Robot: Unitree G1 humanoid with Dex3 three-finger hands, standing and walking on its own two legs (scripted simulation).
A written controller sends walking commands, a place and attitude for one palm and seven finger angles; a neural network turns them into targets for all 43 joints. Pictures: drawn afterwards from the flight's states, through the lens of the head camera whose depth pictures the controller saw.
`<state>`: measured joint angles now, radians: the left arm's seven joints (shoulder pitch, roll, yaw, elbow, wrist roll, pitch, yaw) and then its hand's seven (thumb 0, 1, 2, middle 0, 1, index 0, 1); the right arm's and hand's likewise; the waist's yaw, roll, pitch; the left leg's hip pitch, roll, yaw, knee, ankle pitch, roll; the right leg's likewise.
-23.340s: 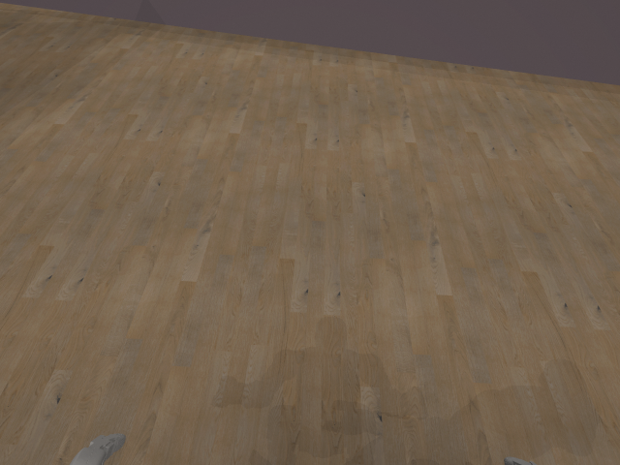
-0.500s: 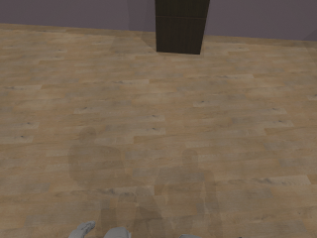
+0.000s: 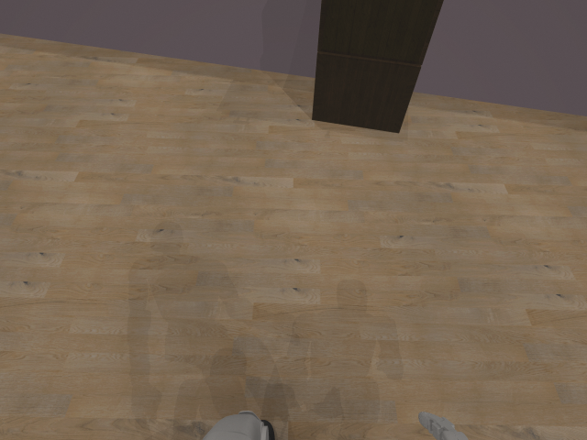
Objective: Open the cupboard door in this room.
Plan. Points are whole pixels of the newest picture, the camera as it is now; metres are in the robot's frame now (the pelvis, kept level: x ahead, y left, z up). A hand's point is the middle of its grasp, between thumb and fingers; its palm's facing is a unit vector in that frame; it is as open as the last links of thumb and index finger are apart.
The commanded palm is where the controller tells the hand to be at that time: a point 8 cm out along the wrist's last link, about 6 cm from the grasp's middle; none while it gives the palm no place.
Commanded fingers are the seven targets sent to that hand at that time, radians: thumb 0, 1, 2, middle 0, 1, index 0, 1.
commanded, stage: turn or walk to find it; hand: left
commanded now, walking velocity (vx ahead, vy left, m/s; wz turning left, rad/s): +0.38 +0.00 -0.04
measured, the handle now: out of the picture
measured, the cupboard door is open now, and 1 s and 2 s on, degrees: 0 0 0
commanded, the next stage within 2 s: stand and wait in 0.88 s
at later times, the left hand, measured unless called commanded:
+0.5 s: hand (249, 283) +0.38 +0.13 -0.14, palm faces -0.12 -0.97 -0.22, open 7.4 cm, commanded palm none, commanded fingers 0.00 0.90 0.90 -0.20 -0.30 -0.20 -0.30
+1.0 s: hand (237, 310) +0.34 +0.15 -0.17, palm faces +0.13 -0.98 -0.16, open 7.3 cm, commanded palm none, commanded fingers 0.00 0.90 0.90 -0.20 -0.30 -0.20 -0.30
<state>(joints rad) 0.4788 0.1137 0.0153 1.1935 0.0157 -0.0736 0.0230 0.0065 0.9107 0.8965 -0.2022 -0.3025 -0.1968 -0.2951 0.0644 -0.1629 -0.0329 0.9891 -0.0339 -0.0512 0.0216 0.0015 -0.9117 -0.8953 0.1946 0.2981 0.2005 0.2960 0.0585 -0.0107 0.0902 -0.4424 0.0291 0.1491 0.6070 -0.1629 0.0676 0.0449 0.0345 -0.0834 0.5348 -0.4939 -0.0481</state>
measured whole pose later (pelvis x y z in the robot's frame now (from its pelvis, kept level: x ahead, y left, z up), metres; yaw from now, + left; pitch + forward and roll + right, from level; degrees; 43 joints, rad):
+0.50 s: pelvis +0.22 -0.04 +0.01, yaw -3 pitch +0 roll +1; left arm 0.05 0.18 0.05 0.99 0.03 -0.05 -0.02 0.01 0.91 0.90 -0.20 -0.30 -0.19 -0.29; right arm 0.47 -0.14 -0.05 1.14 -0.02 -0.06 0.00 0.00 -0.91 -0.89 0.20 0.30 0.20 0.30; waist -0.07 0.01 0.06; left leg 0.00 0.05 0.18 0.47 -0.45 -0.03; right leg -0.43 -0.09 -0.13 0.56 -0.14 -0.01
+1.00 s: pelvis +0.42 -0.02 +0.01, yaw +1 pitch -1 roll -2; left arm 0.39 0.17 0.04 1.16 0.02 -0.06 0.01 0.00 0.92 0.90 -0.20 -0.30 -0.20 -0.29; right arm 0.12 -0.19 -0.06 1.00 -0.03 -0.05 0.03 0.00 -0.91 -0.90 0.19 0.30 0.20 0.30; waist 0.06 0.00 0.05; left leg -0.39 0.11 0.13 0.57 -0.14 -0.01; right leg -0.05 -0.07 -0.22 0.50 -0.40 0.04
